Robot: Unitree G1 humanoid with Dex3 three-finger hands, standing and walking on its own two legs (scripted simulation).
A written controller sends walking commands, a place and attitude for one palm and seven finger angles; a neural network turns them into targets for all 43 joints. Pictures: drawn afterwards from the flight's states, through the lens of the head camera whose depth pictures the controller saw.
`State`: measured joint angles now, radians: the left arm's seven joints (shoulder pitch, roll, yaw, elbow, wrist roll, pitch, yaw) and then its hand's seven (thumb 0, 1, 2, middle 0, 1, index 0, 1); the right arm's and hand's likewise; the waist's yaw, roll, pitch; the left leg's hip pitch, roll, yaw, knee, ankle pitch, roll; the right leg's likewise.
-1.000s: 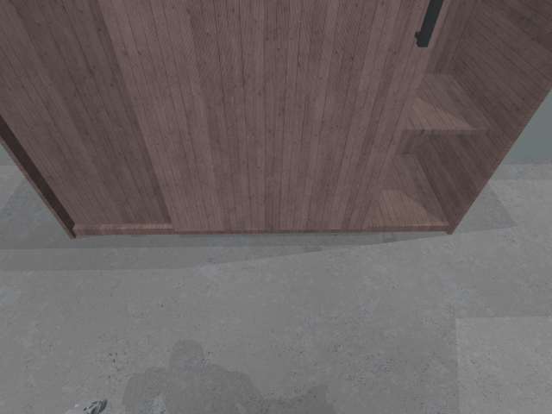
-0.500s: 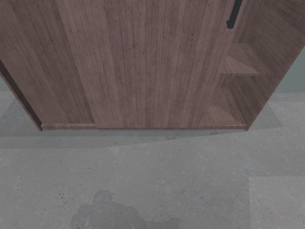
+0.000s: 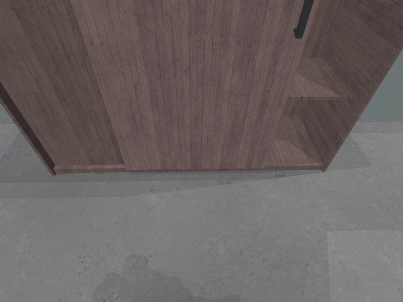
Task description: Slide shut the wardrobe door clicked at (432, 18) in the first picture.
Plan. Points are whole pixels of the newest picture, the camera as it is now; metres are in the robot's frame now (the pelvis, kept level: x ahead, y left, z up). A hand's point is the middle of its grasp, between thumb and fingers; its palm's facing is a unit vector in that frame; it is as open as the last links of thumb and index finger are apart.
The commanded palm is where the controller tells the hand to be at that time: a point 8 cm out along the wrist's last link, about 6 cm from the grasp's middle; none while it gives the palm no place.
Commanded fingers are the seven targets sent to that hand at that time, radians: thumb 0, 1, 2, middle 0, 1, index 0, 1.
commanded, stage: look at it before walking up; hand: left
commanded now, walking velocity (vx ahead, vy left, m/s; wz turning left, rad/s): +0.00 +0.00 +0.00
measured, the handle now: out of the picture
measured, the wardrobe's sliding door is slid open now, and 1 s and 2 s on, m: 0.39 0.39 0.39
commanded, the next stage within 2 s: walk to a spot facing it in 0.44 s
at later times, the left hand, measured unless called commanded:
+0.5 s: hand out of the picture +0.07 +0.25 -0.16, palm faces -0.02 -0.94 -0.34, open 7.3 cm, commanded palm none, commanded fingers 0.00 0.90 0.90 -0.20 -0.30 -0.20 -0.30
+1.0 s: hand out of the picture +0.06 +0.17 -0.18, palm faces -0.13 -0.96 -0.26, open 7.3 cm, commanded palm none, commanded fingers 0.00 0.90 0.90 -0.20 -0.30 -0.20 -0.30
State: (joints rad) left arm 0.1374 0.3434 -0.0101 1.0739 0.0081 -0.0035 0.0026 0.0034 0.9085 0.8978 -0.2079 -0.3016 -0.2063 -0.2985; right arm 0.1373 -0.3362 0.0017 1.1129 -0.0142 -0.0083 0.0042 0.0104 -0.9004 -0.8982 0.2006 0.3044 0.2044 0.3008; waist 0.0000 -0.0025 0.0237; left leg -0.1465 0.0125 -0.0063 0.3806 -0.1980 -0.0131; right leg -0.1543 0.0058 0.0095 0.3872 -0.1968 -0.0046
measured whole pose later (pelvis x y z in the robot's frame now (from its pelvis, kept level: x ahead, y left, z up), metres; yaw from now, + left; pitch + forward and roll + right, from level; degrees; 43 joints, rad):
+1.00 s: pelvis -0.01 -0.02 -0.02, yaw -11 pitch -1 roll +1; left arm 0.26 0.20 0.03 0.92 0.02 0.04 0.00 0.00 0.91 0.90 -0.21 -0.30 -0.21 -0.30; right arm 0.15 -0.23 -0.05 0.97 -0.02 0.06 -0.01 0.01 -0.90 -0.90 0.20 0.30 0.20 0.30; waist 0.04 0.02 0.10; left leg -0.42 0.05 0.02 1.03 -0.45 -0.04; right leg -0.35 0.07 0.03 0.65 -0.29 -0.07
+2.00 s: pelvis +0.02 -0.03 -0.01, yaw -47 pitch +0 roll -1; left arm 0.32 0.22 0.05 0.94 0.02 0.00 -0.02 0.00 0.91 0.90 -0.21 -0.30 -0.21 -0.30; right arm 0.23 -0.24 -0.06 0.89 -0.03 0.01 0.02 0.01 -0.90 -0.90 0.20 0.30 0.20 0.30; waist 0.02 -0.02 0.01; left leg -0.46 0.09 0.05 0.80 -0.33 -0.07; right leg -0.17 0.05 0.10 0.44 -0.27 -0.02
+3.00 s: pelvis +0.23 -0.38 -0.01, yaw -75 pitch -1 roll -2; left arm 0.31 0.22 0.07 1.02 0.02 -0.04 0.00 0.00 0.93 0.90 -0.21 -0.30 -0.20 -0.30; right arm 0.17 -0.17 -0.05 0.92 -0.03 -0.04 0.02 0.01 -0.91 -0.90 0.19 0.30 0.20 0.30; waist 0.03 0.00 0.00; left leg -0.46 0.13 0.09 0.67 -0.22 -0.04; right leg -0.12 0.06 -0.05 0.47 -0.33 -0.04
